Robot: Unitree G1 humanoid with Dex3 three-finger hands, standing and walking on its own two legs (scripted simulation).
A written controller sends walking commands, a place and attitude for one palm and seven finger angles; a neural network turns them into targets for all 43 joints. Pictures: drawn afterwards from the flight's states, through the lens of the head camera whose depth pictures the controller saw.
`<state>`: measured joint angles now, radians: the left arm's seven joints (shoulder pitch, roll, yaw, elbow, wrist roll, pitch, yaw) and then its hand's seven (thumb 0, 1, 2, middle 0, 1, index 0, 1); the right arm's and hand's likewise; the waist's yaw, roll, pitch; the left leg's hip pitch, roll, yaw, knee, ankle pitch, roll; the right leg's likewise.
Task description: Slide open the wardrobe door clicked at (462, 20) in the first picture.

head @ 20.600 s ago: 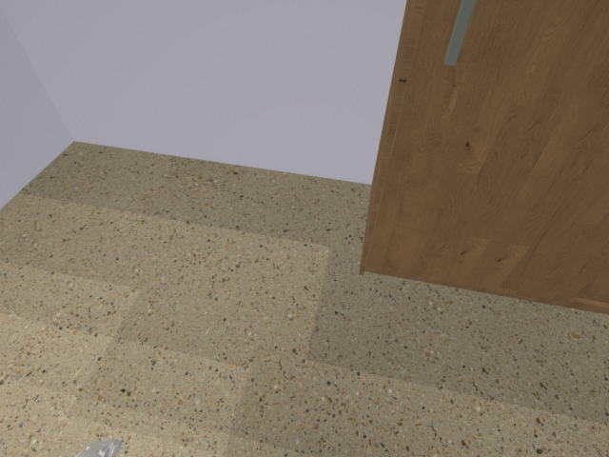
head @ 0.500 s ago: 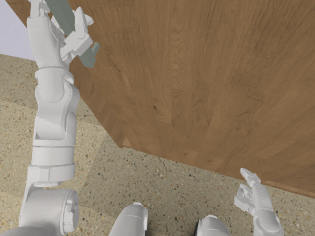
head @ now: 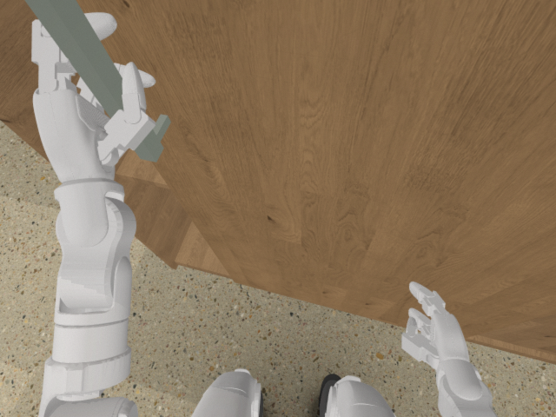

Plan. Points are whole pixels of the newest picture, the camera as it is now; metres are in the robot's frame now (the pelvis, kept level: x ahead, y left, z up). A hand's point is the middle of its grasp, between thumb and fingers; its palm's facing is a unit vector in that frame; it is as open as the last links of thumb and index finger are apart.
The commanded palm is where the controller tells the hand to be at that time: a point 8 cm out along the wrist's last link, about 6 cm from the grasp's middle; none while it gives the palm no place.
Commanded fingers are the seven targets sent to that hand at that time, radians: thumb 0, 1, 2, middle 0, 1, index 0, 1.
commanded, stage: step sideways, sliding the door along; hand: left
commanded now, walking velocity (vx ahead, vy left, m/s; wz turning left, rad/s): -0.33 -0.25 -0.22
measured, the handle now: (96, 35) +0.41 +0.20 +0.27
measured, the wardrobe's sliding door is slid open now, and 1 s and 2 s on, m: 0.24 0.44 0.44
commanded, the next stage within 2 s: stop walking and hold the door there in 0.64 s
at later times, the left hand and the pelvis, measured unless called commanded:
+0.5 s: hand (339, 151) +0.34 -0.02 +0.21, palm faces +0.20 -0.98 -0.03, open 6.8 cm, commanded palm +0.31 -0.04 +0.20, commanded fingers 0.00 0.90 0.90 -0.45 -1.40 -0.45 -1.40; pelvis -0.03 -0.14 -0.01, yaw -3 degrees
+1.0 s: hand (330, 147) +0.34 -0.01 +0.21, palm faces +0.45 -0.84 -0.29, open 6.6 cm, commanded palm +0.31 +0.04 +0.18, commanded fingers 0.00 0.90 0.90 -0.45 -1.40 -0.45 -1.40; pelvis -0.07 -0.26 -0.02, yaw -10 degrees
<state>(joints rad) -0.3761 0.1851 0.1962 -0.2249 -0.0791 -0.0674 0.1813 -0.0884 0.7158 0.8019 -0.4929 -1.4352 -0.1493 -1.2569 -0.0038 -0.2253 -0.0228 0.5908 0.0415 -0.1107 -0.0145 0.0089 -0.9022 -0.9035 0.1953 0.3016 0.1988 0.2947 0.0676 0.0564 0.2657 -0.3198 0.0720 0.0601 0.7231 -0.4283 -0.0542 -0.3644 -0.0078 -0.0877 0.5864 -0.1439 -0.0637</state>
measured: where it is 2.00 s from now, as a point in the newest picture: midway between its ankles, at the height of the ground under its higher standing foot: outside the picture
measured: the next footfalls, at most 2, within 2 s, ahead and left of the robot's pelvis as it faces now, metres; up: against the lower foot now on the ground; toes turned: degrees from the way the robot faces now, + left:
left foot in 0.04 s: +0.02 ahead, +0.14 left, +0.00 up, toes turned +9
right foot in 0.34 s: +0.08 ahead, -0.24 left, +0.00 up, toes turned -8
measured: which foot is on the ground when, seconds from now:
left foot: up 0.00-0.02, down 0.04-0.36, up 0.38-0.54, down 0.56-0.90, up 0.92-1.00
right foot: down 0.00-0.04, up 0.06-0.32, down 0.34-0.56, up 0.58-0.88, down 0.90-1.00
